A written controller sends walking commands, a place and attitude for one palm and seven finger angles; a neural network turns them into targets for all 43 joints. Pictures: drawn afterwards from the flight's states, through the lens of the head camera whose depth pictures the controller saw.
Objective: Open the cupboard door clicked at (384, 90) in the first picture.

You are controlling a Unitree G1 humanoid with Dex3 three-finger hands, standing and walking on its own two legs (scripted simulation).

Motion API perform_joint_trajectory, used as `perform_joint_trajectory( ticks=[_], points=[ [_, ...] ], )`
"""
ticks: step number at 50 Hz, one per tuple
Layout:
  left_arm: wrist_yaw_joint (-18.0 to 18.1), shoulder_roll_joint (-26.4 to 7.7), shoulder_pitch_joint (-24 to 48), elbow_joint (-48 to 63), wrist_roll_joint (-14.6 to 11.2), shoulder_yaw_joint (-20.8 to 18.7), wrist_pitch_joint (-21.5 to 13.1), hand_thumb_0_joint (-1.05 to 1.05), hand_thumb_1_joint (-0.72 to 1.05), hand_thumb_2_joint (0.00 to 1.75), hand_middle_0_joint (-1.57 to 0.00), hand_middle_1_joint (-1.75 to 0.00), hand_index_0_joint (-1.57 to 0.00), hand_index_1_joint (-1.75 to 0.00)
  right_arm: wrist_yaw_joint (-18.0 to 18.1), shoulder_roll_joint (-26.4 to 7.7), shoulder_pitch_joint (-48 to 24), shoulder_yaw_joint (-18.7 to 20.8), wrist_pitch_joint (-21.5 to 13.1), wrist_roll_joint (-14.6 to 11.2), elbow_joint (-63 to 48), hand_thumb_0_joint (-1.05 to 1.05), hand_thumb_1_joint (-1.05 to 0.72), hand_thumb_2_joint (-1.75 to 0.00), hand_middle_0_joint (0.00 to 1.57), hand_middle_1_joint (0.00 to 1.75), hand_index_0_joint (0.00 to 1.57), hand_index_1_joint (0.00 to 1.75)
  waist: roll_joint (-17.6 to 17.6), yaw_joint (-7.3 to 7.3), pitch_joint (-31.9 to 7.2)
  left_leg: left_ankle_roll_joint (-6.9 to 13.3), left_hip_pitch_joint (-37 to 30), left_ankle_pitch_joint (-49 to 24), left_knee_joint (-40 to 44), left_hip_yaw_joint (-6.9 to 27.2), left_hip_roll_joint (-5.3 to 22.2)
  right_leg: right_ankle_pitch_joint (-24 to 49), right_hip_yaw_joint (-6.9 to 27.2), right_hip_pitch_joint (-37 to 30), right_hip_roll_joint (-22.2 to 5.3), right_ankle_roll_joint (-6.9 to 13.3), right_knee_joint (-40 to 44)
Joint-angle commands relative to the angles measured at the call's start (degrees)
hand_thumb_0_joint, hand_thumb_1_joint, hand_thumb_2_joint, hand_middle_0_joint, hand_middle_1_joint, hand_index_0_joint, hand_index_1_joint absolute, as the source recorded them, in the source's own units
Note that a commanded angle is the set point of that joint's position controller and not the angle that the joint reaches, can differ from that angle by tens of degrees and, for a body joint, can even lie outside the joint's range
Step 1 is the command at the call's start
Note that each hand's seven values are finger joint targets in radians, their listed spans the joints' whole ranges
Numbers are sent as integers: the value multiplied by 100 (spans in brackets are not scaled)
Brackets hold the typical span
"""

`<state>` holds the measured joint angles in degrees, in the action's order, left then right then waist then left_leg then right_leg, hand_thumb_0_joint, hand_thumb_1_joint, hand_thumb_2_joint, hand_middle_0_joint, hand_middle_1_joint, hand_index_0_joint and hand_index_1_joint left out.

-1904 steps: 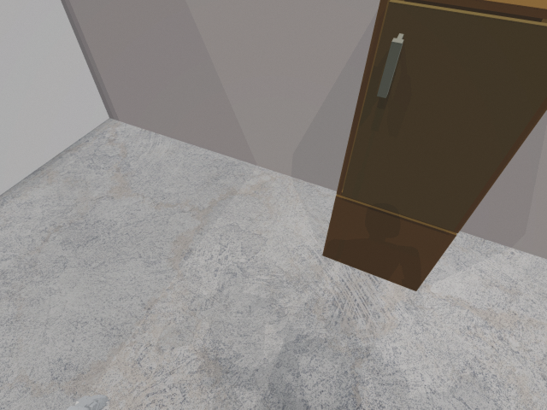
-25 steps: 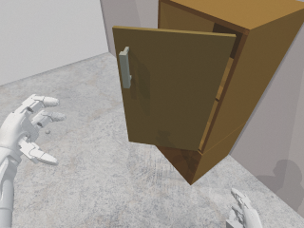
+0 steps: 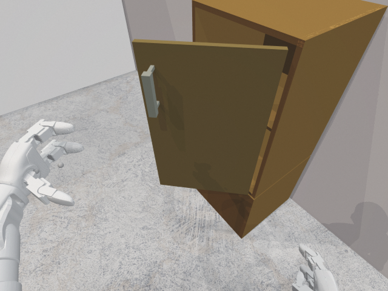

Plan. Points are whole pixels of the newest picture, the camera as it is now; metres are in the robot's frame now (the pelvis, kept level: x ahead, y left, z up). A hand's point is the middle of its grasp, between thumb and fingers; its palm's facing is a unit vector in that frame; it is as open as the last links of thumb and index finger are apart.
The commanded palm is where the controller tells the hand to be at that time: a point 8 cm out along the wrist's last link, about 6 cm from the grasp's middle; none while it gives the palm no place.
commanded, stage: raise the hand with hooked fingers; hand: left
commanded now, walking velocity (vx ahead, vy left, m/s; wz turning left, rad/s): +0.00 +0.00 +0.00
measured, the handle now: (152, 91) +0.56 +0.16 +0.13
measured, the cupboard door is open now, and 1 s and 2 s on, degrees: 44 44 44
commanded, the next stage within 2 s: move the hooked fingers beside the handle in 0.06 s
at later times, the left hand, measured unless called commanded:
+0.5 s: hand (83, 146) +0.34 +0.25 +0.15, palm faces -0.02 -1.00 -0.04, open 14.0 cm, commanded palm +0.32 +0.30 +0.15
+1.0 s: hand (102, 123) +0.41 +0.24 +0.15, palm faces -0.04 -1.00 -0.01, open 14.0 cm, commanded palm +0.39 +0.29 +0.14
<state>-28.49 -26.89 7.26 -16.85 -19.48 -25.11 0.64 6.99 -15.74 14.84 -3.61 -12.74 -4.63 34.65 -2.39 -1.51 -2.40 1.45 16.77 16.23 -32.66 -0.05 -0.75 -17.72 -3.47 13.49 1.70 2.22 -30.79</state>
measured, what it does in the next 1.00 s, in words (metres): stands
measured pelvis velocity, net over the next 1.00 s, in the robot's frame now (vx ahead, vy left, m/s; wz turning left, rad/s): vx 0.01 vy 0.01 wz -0.03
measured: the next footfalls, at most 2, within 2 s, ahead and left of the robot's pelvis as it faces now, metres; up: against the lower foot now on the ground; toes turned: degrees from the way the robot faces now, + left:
none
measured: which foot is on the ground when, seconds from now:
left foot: down 0.00-1.00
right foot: down 0.00-1.00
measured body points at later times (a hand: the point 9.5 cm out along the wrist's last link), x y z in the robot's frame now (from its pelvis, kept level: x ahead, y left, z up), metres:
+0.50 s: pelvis -0.01 -0.01 +0.00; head -0.01 -0.02 +0.45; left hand +0.33 +0.30 +0.16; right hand +0.15 -0.25 -0.08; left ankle +0.01 +0.10 -0.73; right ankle -0.01 -0.09 -0.73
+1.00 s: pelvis +0.01 +0.01 +0.00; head +0.03 +0.00 +0.45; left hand +0.41 +0.30 +0.15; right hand +0.09 -0.26 -0.10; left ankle +0.01 +0.10 -0.73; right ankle -0.01 -0.09 -0.73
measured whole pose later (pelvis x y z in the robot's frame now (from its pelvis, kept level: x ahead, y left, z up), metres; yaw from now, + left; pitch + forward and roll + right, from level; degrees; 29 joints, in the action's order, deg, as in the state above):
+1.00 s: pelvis +0.01 +0.01 +0.00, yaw -2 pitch +5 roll -1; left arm -24.6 -28.6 31.3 -43.2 -14.0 -22.0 -4.5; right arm 5.8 -16.6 20.3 -2.1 -6.6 -4.3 36.7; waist -1.3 2.7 -3.8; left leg 2.0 22.0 17.2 -33.7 -1.7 -0.5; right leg -18.0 -1.8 19.3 1.9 1.7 -31.9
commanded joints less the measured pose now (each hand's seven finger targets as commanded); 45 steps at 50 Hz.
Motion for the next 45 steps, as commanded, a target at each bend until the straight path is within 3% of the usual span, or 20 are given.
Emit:
perform_joint_trajectory(
  ticks=[1, 5, 6, 8, 11, 13, 16, 18, 20, 25, 26, 28, 31, 35, 36, 38, 41, 42, 44, 45],
  points=[
    [-47, -1696, 1631, 1198, -201, -571, -327, 0, -50, 30, -30, -120, -30, -120, 58, -715, -598, 281, -314, -7, -918, 0, -90, -90, 20, 30, 20, 30, -208, 1, -997, 111, -755, -1215, 317, 213, 18, 1490, 251, 70, -121, -93, 460],
    [-80, -1638, 1613, 1078, -185, -533, -291, 0, -50, 30, -30, -120, -30, -120, 45, -723, -604, 298, -306, -28, -925, 0, -90, -90, 20, 30, 20, 30, -183, 26, -997, 116, -740, -1241, 301, 193, 11, 1575, 230, 157, -124, -121, 437],
    [-73, -1716, 1598, 1102, -229, -604, -296, 0, -50, 30, -30, -120, -30, -120, 38, -724, -596, 294, -294, -13, -934, 0, -90, -90, 20, 30, 20, 30, -33, -12, -1032, 122, -704, -1288, 268, 198, 1, 1667, 279, 28, -133, -124, 431],
    [-74, -1678, 1661, 1176, -201, -568, -309, 0, -50, 30, -30, -120, -30, -120, 33, -713, -627, 297, -289, -29, -950, 0, -90, -90, 20, 30, 20, 30, -201, 4, -1077, 124, -732, -1296, 266, 165, -4, 1703, 281, 78, -135, -135, 423],
    [-12, -1713, 2013, 891, -180, -517, -322, 0, -50, 30, -30, -120, -30, -120, 69, -733, -567, 289, -247, -30, -854, 0, -90, -90, 20, 30, 20, 30, 0, 78, -846, 117, -619, -1146, 270, 181, 8, 1516, 286, 165, -131, -134, 467],
    [4, -1543, 2446, 770, -111, -257, -333, 0, -50, 30, -30, -120, -30, -120, 91, -724, -562, 279, -244, -44, -834, 0, -90, -90, 20, 30, 20, 30, -185, 172, -835, 126, -654, -940, 283, 180, -7, 1288, 312, 366, -128, -138, 502],
    [86, -1659, 2969, 507, -55, -214, -405, 0, -50, 30, -30, -120, -30, -120, 138, -750, -515, 278, -220, -38, -759, 0, -90, -90, 20, 30, 20, 30, 80, 225, -863, 144, -576, -752, 256, 197, -3, 1035, 401, 335, -157, -147, 563],
    [97, -1783, 3211, 288, 52, -231, -437, 0, -50, 30, -30, -120, -30, -120, 141, -774, -481, 273, -192, -42, -722, 0, -90, -90, 20, 30, 20, 30, -126, 235, -1034, 132, -558, -728, 275, 187, -8, 993, 399, 312, -172, -137, 525],
    [123, -1646, 3324, 163, 105, -94, -488, 0, -50, 30, -30, -120, -30, -120, 136, -742, -481, 275, -197, -40, -748, 0, -90, -90, 20, 30, 20, 30, -312, 221, -1101, 129, -644, -717, 284, 207, -5, 950, 364, 381, -172, -104, 513],
    [216, -1756, 3529, -495, 189, -137, -484, 0, -50, 30, -30, -120, -30, -120, 91, -805, -326, 284, -108, -32, -708, 0, -90, -90, 20, 30, 20, 30, -24, 212, -1087, 124, -427, -699, 297, 204, 6, 987, 343, 368, -163, -98, 471],
    [238, -1815, 3527, -653, 183, -156, -474, 0, -50, 30, -30, -120, -30, -120, 74, -829, -278, 284, -68, -32, -690, 0, -90, -90, 20, 30, 20, 30, 187, 193, -1055, 129, -338, -713, 284, 199, 18, 991, 363, 289, -167, -97, 472],
    [253, -1854, 3834, -752, 258, -127, -492, 0, -50, 30, -30, -120, -30, -120, 58, -838, -216, 301, -25, -37, -692, 0, -90, -90, 20, 30, 20, 30, -45, 237, -1222, 136, -359, -793, 244, 148, 5, 1143, 402, 317, -174, -110, 429],
    [330, -1902, 3973, -862, 303, -134, -597, 0, -50, 30, -30, -120, -30, -120, 28, -850, -105, 322, 41, -16, -695, 0, -90, -90, 20, 30, 20, 30, 35, 216, -1357, 141, -385, -983, 208, 154, 24, 1333, 374, 227, -160, -88, 363],
    [339, -1839, 4151, -870, 348, -112, -757, 0, -50, 30, -30, -120, -30, -120, -3, -854, 83, 374, 110, 1, -668, 0, -90, -90, 20, 30, 20, 30, -181, 263, -1671, 137, -609, -1346, 172, 138, 31, 1717, 324, 235, -118, -75, 257],
    [347, -1875, 4135, -974, 333, -126, -750, 0, -50, 30, -30, -120, -30, -120, -8, -874, 115, 380, 145, 5, -664, 0, -90, -90, 20, 30, 20, 30, 9, 254, -1600, 143, -544, -1399, 156, 139, 51, 1771, 324, 215, -116, -74, 255],
    [352, -1930, 4280, -1093, 365, -178, -763, 0, -50, 30, -30, -120, -30, -120, -21, -893, 182, 398, 173, 14, -627, 0, -90, -90, 20, 30, 20, 30, -145, 266, -1636, 143, -546, -1434, 159, 137, 35, 1847, 332, 264, -107, -78, 235],
    [367, -2007, 4450, -1233, 391, -162, -779, 0, -50, 30, -30, -120, -30, -120, -24, -927, 307, 419, 268, 10, -582, 0, -90, -90, 20, 30, 20, 30, 38, 312, -1644, 151, -509, -1593, 126, 123, 57, 1978, 316, 223, -111, -77, 215],
    [353, -1842, 4593, -1228, 417, -21, -792, 0, -50, 30, -30, -120, -30, -120, -27, -910, 298, 427, 273, 4, -582, 0, -90, -90, 20, 30, 20, 30, -191, 363, -1647, 147, -626, -1650, 115, 120, 57, 2002, 320, 352, -90, -74, 210],
    [388, -2033, 4629, -1216, 438, -208, -861, 0, -50, 30, -30, -120, -30, -120, -37, -925, 385, 457, 303, 26, -544, 0, -90, -90, 20, 30, 20, 30, -313, 327, -1786, 121, -747, -1826, 86, 158, 68, 2056, 302, 362, -76, -53, 175],
    [388, -1844, 4676, -1087, 443, -48, -910, 0, -50, 30, -30, -120, -30, -120, -55, -910, 399, 450, 309, 42, -573, 0, -90, -90, 20, 30, 20, 30, -323, 348, -1916, 119, -874, -2009, 78, 184, 71, 2148, 283, 353, -74, -49, 152]
  ],
)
